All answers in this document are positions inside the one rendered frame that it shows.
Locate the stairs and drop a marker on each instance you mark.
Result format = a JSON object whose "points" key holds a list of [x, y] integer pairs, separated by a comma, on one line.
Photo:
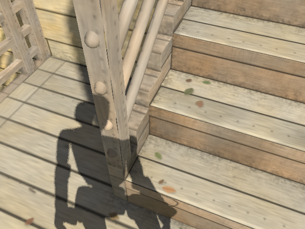
{"points": [[226, 143]]}

